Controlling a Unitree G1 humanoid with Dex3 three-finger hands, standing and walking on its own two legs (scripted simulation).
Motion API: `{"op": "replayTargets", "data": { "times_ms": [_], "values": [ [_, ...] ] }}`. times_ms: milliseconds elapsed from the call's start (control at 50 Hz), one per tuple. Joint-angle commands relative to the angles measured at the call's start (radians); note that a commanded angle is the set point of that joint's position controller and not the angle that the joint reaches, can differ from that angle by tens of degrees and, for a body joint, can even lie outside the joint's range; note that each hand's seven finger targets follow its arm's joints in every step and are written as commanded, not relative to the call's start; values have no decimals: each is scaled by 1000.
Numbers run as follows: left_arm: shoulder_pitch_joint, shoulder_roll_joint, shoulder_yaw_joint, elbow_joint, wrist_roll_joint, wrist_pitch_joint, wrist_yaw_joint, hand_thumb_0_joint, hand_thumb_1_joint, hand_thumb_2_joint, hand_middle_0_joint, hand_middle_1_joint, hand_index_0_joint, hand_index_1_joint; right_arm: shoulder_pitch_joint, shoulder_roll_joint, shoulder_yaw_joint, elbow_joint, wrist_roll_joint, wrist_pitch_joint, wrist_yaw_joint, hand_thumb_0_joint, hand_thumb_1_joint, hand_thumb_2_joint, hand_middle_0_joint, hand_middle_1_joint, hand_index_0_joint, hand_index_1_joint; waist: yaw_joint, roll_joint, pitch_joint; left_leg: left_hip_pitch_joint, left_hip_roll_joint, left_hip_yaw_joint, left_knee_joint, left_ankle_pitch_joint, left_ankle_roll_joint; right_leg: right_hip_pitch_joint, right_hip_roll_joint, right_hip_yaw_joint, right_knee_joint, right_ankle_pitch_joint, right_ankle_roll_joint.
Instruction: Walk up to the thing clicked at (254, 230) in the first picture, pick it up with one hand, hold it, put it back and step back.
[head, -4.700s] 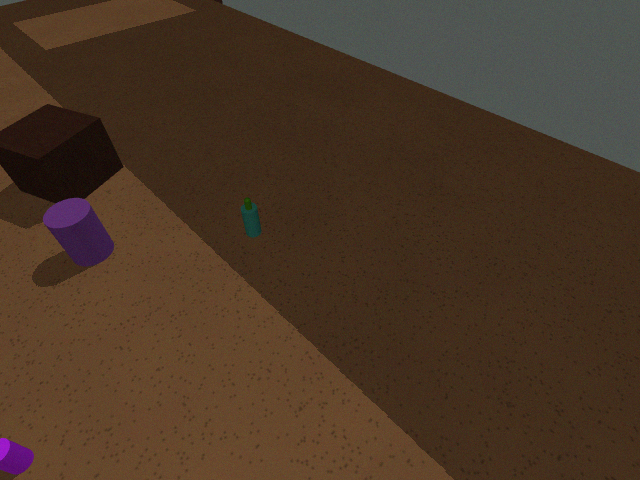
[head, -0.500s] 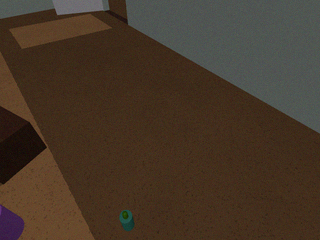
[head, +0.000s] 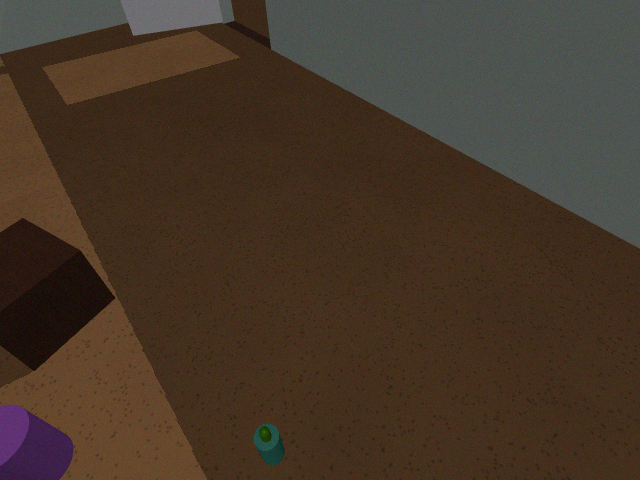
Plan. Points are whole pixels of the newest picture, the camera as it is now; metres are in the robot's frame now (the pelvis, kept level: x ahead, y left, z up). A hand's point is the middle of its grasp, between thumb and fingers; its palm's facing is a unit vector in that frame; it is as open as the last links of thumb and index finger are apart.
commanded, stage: walk up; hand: left
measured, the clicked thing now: (268, 442) +0.37 +0.19 -0.68
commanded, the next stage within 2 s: stand in 0.50 s
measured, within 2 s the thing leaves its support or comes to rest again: neither
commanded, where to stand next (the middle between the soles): +0.02 +0.00 m, yaw +0 degrees
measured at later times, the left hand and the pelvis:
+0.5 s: hand out of the picture +0.10 +0.24 -0.15, palm faces -0.03 -0.94 -0.34, open 7.4 cm; pelvis +0.01 +0.00 +0.00, yaw -1 degrees
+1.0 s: hand out of the picture +0.07 +0.25 -0.15, palm faces -0.03 -0.94 -0.34, open 7.4 cm; pelvis +0.00 -0.01 +0.00, yaw +0 degrees
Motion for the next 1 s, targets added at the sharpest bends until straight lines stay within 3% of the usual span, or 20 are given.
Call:
{"op": "replayTargets", "data": {
  "times_ms": [0,100,460,480,560,720,980],
  "values": [
    [-67,211,42,-63,1,-26,20,0,900,900,-200,-300,-200,-300,-47,-219,-42,-55,-4,-13,-13,0,-900,-900,200,300,200,300,-12,-50,-87,21,99,-60,-49,170,44,18,-92,69,-63,167,-36],
    [-73,208,47,-62,2,-25,21,0,900,900,-200,-300,-200,-300,-45,-208,-39,-49,-6,-11,-12,0,-900,-900,200,300,200,300,-10,-35,-73,10,97,-59,-62,138,38,12,-89,79,-76,120,-39],
    [-85,201,54,-85,4,-18,18,0,900,900,-200,-300,-200,-300,-22,-206,-37,-59,-11,-17,-18,0,-900,-900,200,300,200,300,-9,-11,-77,-19,95,-54,-72,145,35,48,-82,82,-62,156,-40],
    [-89,207,52,-87,3,-15,20,0,900,900,-200,-300,-200,-300,-41,-202,-35,-70,-19,-19,-21,0,-900,-900,200,300,200,300,-10,-22,-64,-24,119,-72,-81,211,25,43,-92,83,-52,200,-42],
    [-66,204,52,-85,2,-14,20,0,900,900,-200,-300,-200,-300,-24,-212,-36,-68,-14,-22,-23,0,-900,-900,200,300,200,300,-9,-21,-108,11,121,-68,-71,264,26,74,-93,77,-48,249,-40],
    [-70,207,46,-87,2,-13,18,0,900,900,-200,-300,-200,-300,-33,-205,-33,-66,-12,-17,-20,0,-900,-900,200,300,200,300,-12,-21,-82,1,113,-67,-86,152,21,45,-90,84,-80,157,-38],
    [-51,215,46,-93,3,-14,14,0,900,900,-200,-300,-200,-300,-28,-202,-34,-72,-15,-17,-15,0,-900,-900,200,300,200,300,-12,-20,-72,-4,113,-69,-89,98,27,19,-94,93,-92,106,-45]
  ]
}}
